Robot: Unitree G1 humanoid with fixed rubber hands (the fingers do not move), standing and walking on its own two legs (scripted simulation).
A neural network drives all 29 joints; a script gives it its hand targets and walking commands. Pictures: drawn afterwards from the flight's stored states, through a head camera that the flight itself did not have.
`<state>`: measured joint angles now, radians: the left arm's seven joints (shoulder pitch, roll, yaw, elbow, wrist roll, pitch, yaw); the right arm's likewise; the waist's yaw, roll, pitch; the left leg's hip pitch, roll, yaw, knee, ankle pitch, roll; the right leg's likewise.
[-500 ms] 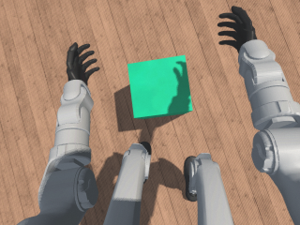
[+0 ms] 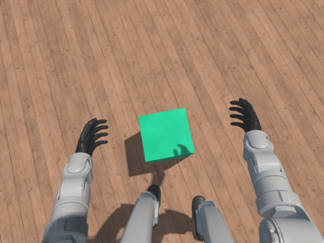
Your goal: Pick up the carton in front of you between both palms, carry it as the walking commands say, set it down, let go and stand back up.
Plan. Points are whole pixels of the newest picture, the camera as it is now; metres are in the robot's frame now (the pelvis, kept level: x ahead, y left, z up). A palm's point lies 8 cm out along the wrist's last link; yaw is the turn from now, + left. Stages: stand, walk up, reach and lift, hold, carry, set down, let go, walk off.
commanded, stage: let go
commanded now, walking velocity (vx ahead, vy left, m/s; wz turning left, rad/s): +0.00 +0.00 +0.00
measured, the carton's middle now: (166, 138) +0.43 +0.06 -0.57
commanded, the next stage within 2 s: stand in 1.02 s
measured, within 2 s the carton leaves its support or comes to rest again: neither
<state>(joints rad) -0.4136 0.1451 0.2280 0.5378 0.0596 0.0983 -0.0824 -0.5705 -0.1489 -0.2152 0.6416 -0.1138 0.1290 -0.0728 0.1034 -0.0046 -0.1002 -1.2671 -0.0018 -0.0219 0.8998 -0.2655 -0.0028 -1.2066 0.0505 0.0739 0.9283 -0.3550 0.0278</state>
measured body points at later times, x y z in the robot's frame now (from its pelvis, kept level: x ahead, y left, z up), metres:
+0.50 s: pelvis +0.06 -0.01 +0.08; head +0.13 -0.02 +0.52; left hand +0.22 +0.23 +0.00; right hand +0.28 -0.22 -0.02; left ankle +0.06 +0.12 -0.66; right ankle +0.02 -0.13 -0.66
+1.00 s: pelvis +0.06 -0.01 +0.08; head +0.06 -0.01 +0.52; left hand +0.22 +0.24 +0.01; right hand +0.24 -0.23 +0.00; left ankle +0.06 +0.12 -0.66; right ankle +0.02 -0.13 -0.66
